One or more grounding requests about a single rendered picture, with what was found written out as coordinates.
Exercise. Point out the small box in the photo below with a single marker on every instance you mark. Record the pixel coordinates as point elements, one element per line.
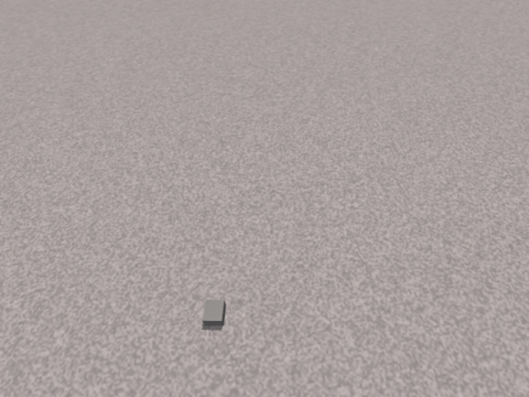
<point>214,312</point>

